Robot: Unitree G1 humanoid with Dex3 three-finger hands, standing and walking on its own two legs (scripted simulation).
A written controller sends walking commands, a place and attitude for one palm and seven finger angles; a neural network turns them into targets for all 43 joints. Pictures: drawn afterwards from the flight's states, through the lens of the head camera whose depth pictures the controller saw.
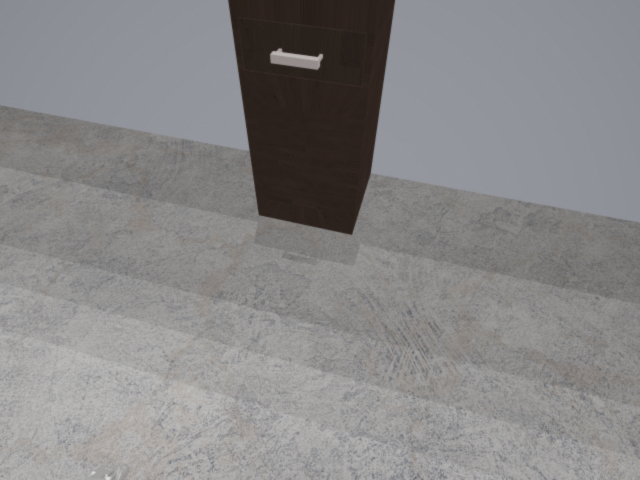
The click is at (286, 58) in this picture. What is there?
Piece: drawer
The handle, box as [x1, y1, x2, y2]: [270, 48, 322, 69]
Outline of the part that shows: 270,54 270,59 273,63 315,69 318,68 319,61 322,57 322,54 319,54 317,57 284,53 281,51 280,48 276,51 273,51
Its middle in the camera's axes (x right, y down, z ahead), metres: -0.07 -0.54 +1.16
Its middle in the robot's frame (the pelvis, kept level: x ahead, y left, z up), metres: +1.23 +0.13 -0.02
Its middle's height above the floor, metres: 0.75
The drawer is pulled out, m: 0.00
